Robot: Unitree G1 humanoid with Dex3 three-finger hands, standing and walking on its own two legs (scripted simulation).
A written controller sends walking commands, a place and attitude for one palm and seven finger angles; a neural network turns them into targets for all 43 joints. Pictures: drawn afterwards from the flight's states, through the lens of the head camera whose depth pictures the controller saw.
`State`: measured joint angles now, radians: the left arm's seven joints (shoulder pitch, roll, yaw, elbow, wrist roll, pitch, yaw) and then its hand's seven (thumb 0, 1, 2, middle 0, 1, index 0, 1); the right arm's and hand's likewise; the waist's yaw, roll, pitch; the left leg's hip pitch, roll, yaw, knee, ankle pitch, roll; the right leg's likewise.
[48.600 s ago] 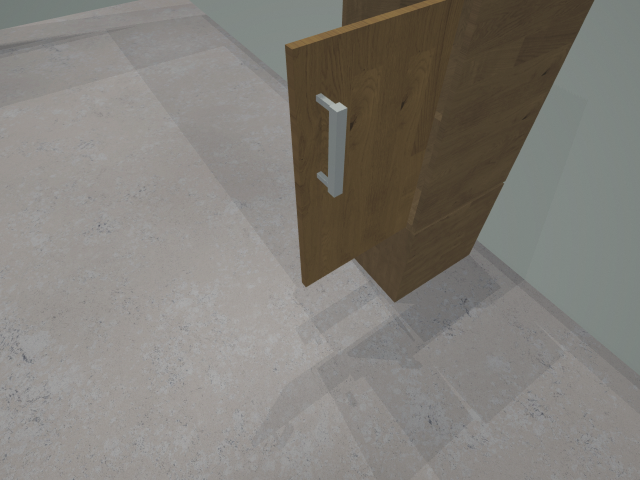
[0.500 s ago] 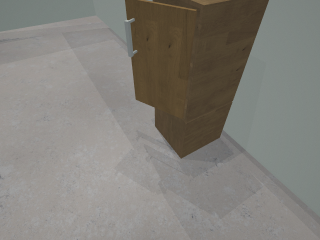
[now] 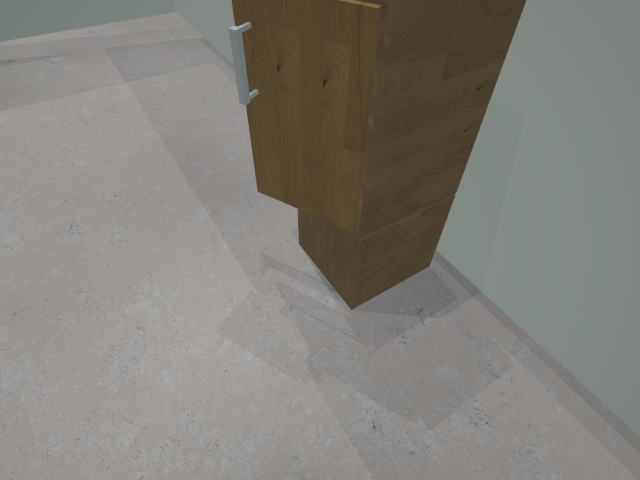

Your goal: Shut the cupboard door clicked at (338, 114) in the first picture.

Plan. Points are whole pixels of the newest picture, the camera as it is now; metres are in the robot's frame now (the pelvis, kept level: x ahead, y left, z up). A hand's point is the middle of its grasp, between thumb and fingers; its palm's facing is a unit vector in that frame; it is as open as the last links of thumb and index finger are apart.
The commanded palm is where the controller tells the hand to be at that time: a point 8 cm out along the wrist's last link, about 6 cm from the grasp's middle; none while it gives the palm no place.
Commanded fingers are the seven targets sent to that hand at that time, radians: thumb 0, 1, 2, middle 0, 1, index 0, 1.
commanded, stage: look to check the result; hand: left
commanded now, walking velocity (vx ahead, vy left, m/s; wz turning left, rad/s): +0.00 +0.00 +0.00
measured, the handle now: (245, 64) +0.96 +0.22 +0.08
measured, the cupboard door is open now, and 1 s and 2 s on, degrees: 27 27 27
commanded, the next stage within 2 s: walk to a spot facing it in 0.32 s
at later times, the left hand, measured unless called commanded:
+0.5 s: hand out of the picture -0.02 +0.16 -0.18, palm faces +0.05 -0.98 -0.17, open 7.4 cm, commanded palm none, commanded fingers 0.00 0.90 0.90 -0.20 -0.30 -0.20 -0.30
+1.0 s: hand out of the picture +0.04 +0.25 -0.18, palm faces +0.29 -0.92 -0.26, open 7.4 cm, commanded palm none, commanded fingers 0.00 0.90 0.90 -0.20 -0.30 -0.20 -0.30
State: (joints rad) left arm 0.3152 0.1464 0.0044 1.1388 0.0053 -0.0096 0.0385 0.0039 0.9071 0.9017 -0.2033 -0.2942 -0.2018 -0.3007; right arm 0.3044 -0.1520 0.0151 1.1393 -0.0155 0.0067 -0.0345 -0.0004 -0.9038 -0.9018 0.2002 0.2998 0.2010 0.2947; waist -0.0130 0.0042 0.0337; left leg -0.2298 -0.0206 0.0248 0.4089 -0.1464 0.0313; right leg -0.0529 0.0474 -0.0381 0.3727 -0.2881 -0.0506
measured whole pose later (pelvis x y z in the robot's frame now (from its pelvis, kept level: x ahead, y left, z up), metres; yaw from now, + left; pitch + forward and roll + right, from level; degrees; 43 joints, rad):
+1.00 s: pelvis +0.01 +0.03 -0.01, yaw +17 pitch +1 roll -1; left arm 0.15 0.23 0.08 0.92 0.02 0.05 0.02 0.01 0.91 0.90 -0.20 -0.29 -0.20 -0.30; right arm 0.21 -0.22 -0.04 0.95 -0.04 0.04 -0.01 0.00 -0.90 -0.90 0.20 0.30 0.20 0.29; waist -0.03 0.01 0.11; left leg -0.37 -0.04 -0.01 0.56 -0.21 0.05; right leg -0.44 -0.05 -0.02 1.05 -0.46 0.02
